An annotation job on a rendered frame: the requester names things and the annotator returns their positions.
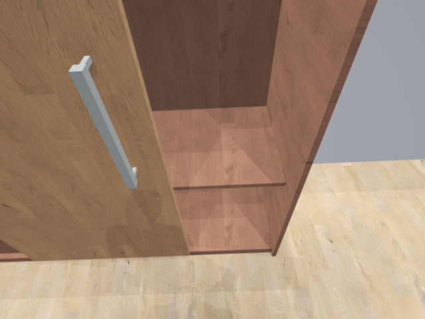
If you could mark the wardrobe door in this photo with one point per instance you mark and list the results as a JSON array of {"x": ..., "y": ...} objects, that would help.
[
  {"x": 5, "y": 248},
  {"x": 61, "y": 194}
]

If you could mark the handle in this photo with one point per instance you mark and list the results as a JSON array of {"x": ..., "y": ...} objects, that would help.
[{"x": 91, "y": 98}]

